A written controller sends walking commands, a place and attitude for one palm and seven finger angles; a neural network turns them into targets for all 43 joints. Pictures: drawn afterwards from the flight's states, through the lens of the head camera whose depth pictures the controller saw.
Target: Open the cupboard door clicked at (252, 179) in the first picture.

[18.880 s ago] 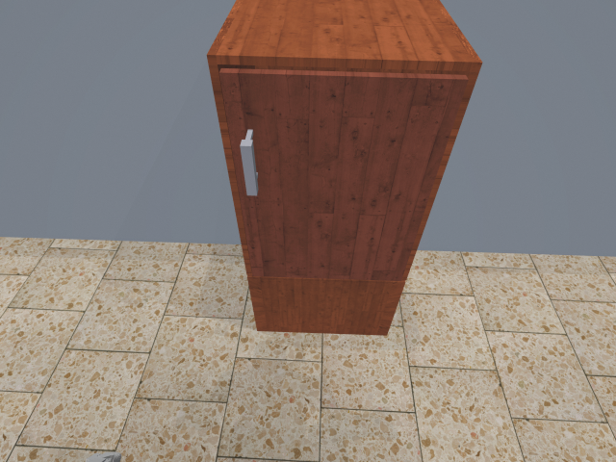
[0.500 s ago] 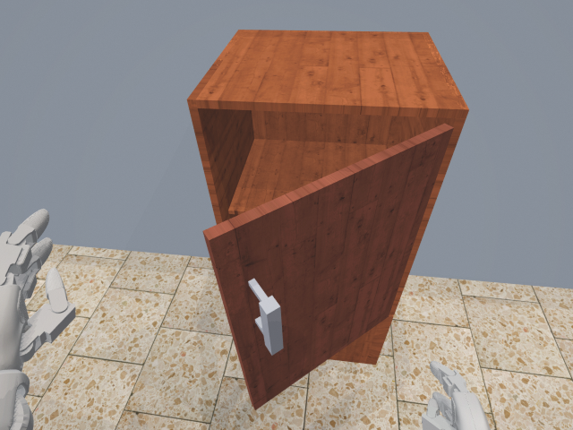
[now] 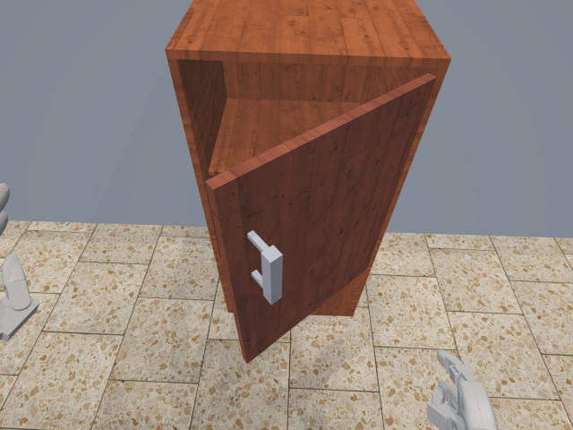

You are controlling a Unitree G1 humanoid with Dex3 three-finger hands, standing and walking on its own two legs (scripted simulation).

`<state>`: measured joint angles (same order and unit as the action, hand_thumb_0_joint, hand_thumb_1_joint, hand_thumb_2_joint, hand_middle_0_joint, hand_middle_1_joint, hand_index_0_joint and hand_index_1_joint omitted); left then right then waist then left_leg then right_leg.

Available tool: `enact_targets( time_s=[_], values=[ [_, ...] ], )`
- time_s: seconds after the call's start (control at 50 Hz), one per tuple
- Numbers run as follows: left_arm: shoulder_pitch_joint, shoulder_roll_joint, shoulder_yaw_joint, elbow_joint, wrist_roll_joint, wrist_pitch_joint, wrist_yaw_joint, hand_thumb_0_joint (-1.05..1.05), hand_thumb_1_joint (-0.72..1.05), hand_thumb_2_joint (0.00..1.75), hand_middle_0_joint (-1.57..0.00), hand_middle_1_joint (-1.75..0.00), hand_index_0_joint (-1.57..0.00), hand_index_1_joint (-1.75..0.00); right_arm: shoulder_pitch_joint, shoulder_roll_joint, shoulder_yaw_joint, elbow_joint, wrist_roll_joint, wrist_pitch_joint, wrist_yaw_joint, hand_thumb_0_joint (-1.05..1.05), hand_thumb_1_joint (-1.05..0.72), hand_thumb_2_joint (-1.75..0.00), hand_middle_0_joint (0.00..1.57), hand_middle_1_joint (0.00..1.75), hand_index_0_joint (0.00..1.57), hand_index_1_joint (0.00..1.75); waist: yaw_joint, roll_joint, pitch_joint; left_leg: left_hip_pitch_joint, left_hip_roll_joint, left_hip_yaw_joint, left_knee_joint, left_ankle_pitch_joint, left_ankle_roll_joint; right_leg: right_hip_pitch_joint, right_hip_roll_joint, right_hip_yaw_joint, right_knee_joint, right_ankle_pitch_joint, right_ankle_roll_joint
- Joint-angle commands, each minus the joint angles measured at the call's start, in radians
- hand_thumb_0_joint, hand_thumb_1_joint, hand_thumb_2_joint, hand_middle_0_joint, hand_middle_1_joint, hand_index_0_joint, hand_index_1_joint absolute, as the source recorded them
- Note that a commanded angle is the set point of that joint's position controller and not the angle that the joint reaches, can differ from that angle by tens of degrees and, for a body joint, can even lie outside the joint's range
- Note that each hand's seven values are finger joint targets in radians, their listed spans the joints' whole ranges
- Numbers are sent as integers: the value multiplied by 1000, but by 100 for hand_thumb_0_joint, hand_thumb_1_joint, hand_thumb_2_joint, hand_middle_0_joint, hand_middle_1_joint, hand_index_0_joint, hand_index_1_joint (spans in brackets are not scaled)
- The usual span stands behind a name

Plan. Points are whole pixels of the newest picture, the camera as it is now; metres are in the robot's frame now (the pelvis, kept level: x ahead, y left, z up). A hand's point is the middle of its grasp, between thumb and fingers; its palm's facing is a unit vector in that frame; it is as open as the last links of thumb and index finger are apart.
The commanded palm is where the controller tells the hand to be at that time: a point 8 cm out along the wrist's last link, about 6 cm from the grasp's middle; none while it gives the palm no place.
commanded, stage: step back with the hand held close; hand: left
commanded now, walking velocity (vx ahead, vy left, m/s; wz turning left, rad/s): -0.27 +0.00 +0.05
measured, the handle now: (263, 267) +0.34 +0.06 +0.03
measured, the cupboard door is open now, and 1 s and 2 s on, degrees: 41 41 41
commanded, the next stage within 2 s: stop stepping back and stand still in 0.58 s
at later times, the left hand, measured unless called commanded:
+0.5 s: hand out of the picture +0.11 +0.26 +0.17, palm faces +0.45 -0.78 -0.44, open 7.4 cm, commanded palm +0.05 +0.30 +0.18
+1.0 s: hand out of the picture -0.03 +0.25 +0.17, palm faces +0.42 -0.79 -0.44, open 7.4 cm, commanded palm -0.07 +0.29 +0.18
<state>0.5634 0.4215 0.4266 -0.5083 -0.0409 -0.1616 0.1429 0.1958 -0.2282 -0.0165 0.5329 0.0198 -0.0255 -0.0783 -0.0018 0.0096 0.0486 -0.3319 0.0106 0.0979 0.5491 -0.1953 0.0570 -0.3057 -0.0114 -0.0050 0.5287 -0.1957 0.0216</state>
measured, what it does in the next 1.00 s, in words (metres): walks backwards: right foot, then left foot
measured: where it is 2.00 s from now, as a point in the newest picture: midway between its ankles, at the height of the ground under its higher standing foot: outside the picture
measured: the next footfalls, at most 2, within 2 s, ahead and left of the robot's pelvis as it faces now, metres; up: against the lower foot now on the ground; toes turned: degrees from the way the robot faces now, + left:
right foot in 0.38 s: -0.07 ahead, -0.11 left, +0.00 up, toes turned +4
left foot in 0.58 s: -0.02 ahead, +0.10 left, +0.00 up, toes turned +1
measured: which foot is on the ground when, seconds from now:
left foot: down 0.00-0.42, up 0.44-0.56, down 0.58-0.88, up 0.90-1.00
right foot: down 0.00-0.20, up 0.22-0.36, down 0.38-0.62, up 0.64-0.86, down 0.88-1.00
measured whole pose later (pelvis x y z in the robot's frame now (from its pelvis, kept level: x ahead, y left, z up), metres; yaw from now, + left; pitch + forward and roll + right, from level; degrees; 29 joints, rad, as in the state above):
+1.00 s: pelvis -0.22 -0.01 +0.01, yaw -2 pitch +0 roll +0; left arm 0.59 0.40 0.40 -0.51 -0.05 -0.15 0.16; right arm 0.26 -0.21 0.00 0.69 -0.01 -0.09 -0.06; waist 0.02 -0.02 -0.04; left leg -0.49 -0.01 0.01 0.86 -0.29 -0.01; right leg -0.17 0.03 -0.02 0.46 -0.29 -0.05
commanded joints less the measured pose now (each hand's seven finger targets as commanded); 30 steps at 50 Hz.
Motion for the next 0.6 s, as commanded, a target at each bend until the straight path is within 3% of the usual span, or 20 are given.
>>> enact_targets(
  time_s=[0.0,0.06,0.12,0.16,0.2,0.24,0.28,0.3,0.34,0.36,0.38,0.4,0.42,0.44,0.48,0.5,0.52,0.54,0.56,0.58],
  values=[
    [-47,160,130,-180,17,-81,29,0,90,90,-20,-30,-20,-30,-85,-134,-48,-150,-7,-76,-14,0,-90,-90,20,30,20,30,0,41,-75,-263,115,-173,-199,-400,28,190,-21,113,-14,-38,-17],
    [-77,148,113,-196,20,-90,34,0,90,90,-20,-30,-20,-30,-73,-128,-45,-142,-13,-88,-11,0,-90,-90,20,30,20,30,-7,-7,-62,-198,85,-165,-129,-406,12,59,-47,153,-90,-189,-37],
    [-102,157,112,-228,21,-98,44,0,90,90,-20,-30,-20,-30,-71,-122,-37,-126,-19,-101,-14,0,-90,-90,20,30,20,30,-8,32,-69,-163,92,-190,-148,-400,8,13,-41,134,-83,-219,-38],
    [-107,160,128,-254,26,-105,46,0,90,90,-20,-30,-20,-30,-73,-131,-38,-128,-18,-111,-15,0,-90,-90,20,30,20,30,-3,121,-90,-249,151,-261,-263,-496,29,116,15,75,53,-169,-15],
    [-103,190,172,-270,32,-115,49,0,90,90,-20,-30,-20,-30,-81,-127,-42,-129,-21,-123,-18,0,-90,-90,20,30,20,30,14,233,-132,-347,250,-362,-390,-557,67,251,74,7,281,-91,4],
    [-84,173,168,-259,28,-117,43,0,90,90,-20,-30,-20,-30,-81,-113,-47,-122,-25,-134,-7,0,-90,-90,20,30,20,30,11,197,-130,-334,279,-354,-384,-510,81,229,81,18,352,-174,-6],
    [-36,152,158,-208,19,-119,36,0,90,90,-20,-30,-20,-30,-75,-108,-50,-105,-26,-139,4,0,-90,-90,20,30,20,30,8,186,-92,-327,267,-322,-372,-482,72,213,85,3,274,-228,-21],
    [-24,152,153,-196,9,-119,36,0,90,90,-20,-30,-20,-30,-73,-104,-47,-96,-29,-143,5,0,-90,-90,20,30,20,30,6,169,-86,-252,256,-310,-342,-405,64,171,70,11,180,-231,-28],
    [-45,133,106,-214,-7,-120,26,0,90,90,-20,-30,-20,-30,-89,-101,-41,-73,-30,-144,16,0,-90,-90,20,30,20,30,-1,137,-79,-116,204,-268,-281,-311,11,87,50,40,-58,-217,-53],
    [-64,147,104,-205,-9,-123,24,0,90,90,-20,-30,-20,-30,-90,-96,-40,-64,-32,-137,20,0,-90,-90,20,30,20,30,-3,65,-84,-55,147,-215,-194,-244,-21,32,-2,133,-173,-168,-78],
    [-86,154,94,-193,-11,-128,25,0,90,90,-20,-30,-20,-30,-83,-82,-41,-52,-28,-126,25,0,-90,-90,20,30,20,30,-8,-34,-117,48,80,-122,-52,-123,-60,-51,-105,257,-234,-55,-106],
    [-136,160,69,-231,-9,-134,32,0,90,90,-20,-30,-20,-30,-80,-70,-44,-35,-13,-121,26,0,-90,-90,20,30,20,30,-5,-147,-185,125,21,-61,99,-46,-79,-72,-203,316,-247,199,-108],
    [-140,191,88,-217,-2,-117,38,0,90,90,-20,-30,-20,-30,-91,-89,-54,-46,-10,-119,21,0,-90,-90,20,30,20,30,-1,-203,-205,85,-4,-93,211,-95,-69,-46,-232,317,-206,388,-112],
    [-113,205,104,-207,6,-106,35,0,90,90,-20,-30,-20,-30,-105,-77,-45,-61,-15,-112,18,0,-90,-90,20,30,20,30,4,-207,-208,10,-7,-102,246,-126,-68,20,-239,292,-160,526,-133],
    [-100,216,123,-201,13,-97,29,0,90,90,-20,-30,-20,-30,-126,-61,-20,-70,-20,-90,8,0,-90,-90,20,30,20,30,3,-142,-162,-49,0,-108,158,-133,-68,86,-213,251,-96,676,-127],
    [-99,214,116,-200,17,-96,30,0,90,90,-20,-30,-20,-30,-143,-68,-18,-54,-20,-81,-2,0,-90,-90,20,30,20,30,-9,-60,-127,-34,6,-110,59,-40,-63,86,-194,231,-63,699,-114],
    [-104,216,123,-235,10,-94,29,0,90,90,-20,-30,-20,-30,-118,-75,-16,-65,-18,-78,-8,0,-90,-90,20,30,20,30,-8,-18,-167,-1,21,-113,-69,138,-63,153,-134,173,-6,701,-75],
    [-98,229,139,-248,5,-96,27,0,90,90,-20,-30,-20,-30,-116,-94,-24,-73,-15,-74,-12,0,-90,-90,20,30,20,30,-3,45,-196,93,68,-139,-136,465,-41,132,-48,126,26,622,-22],
    [-84,232,150,-255,1,-103,22,0,90,90,-20,-30,-20,-30,-102,-109,-39,-79,-8,-75,-6,0,-90,-90,20,30,20,30,10,78,-250,187,139,-175,-151,687,-16,123,14,101,69,421,0],
    [-18,225,163,-215,-4,-97,18,0,90,90,-20,-30,-20,-30,-87,-102,-50,-87,-11,-77,6,0,-90,-90,20,30,20,30,11,121,-313,269,204,-221,-125,858,20,64,48,65,140,130,1]
  ],
)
